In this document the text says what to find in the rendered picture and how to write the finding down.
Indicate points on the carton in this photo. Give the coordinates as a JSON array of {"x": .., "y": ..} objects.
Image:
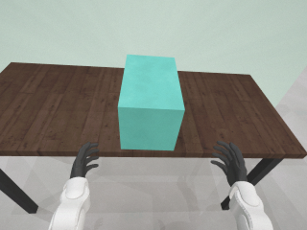
[{"x": 150, "y": 107}]

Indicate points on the robot left forearm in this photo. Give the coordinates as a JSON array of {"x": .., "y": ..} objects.
[{"x": 74, "y": 203}]

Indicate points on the robot right forearm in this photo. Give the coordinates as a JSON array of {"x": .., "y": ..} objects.
[{"x": 247, "y": 207}]

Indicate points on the right robot hand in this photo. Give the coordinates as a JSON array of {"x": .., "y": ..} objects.
[{"x": 234, "y": 166}]

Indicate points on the table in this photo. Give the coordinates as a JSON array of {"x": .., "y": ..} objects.
[{"x": 52, "y": 110}]

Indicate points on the left robot hand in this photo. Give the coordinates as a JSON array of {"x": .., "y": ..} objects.
[{"x": 79, "y": 168}]

